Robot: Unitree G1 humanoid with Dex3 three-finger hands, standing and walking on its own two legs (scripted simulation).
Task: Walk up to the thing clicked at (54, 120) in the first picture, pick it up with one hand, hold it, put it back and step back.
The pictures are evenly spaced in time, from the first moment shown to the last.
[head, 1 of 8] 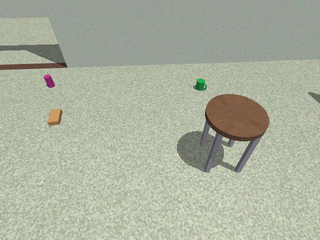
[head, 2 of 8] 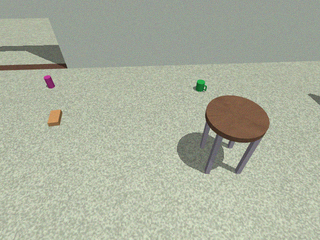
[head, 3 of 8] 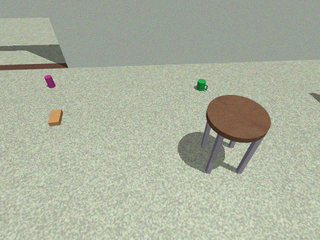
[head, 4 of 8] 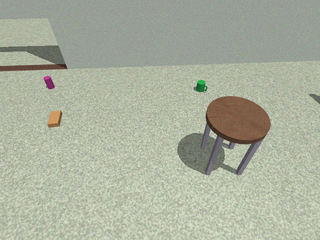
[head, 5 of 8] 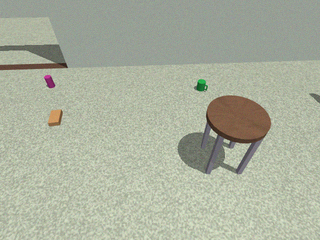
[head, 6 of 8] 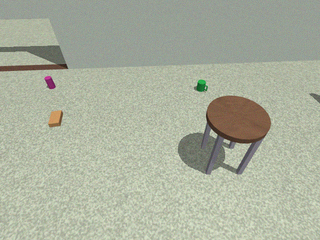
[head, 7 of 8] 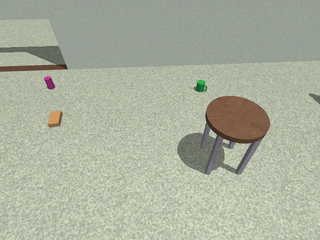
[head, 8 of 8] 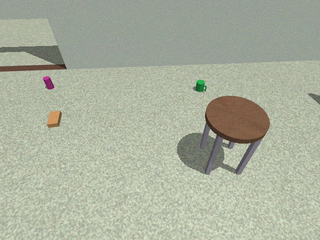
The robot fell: no
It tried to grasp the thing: no
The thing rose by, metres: 0.00
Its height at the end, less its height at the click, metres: +0.00
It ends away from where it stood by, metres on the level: 0.00
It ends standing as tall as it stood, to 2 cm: yes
